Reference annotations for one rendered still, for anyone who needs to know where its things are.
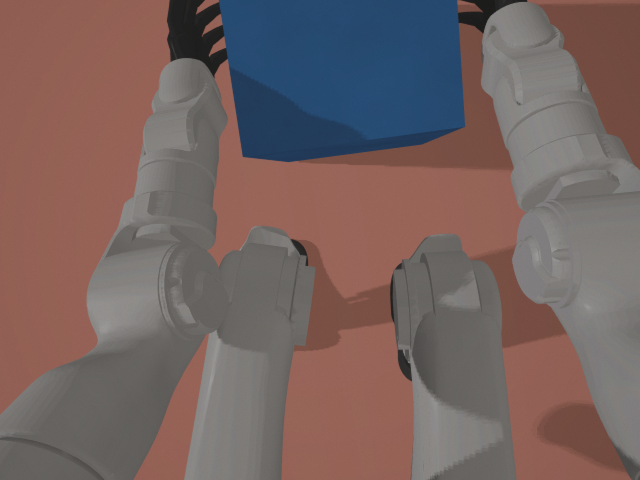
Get right robot hand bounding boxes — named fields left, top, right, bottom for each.
left=458, top=0, right=527, bottom=33

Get robot right upper arm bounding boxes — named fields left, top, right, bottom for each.
left=512, top=191, right=640, bottom=480

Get robot left foot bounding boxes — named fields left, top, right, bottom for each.
left=291, top=239, right=308, bottom=266

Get right robot forearm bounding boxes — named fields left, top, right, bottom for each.
left=481, top=2, right=640, bottom=212

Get left robot forearm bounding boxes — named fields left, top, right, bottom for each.
left=87, top=58, right=228, bottom=319

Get carton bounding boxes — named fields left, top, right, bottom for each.
left=219, top=0, right=465, bottom=162

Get robot foot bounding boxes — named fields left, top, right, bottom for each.
left=291, top=239, right=308, bottom=266
left=390, top=263, right=412, bottom=381

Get robot left upper arm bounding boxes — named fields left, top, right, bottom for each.
left=0, top=242, right=229, bottom=480

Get left robot hand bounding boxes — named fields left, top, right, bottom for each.
left=167, top=0, right=228, bottom=79

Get robot right foot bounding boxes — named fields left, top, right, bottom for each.
left=390, top=263, right=412, bottom=381

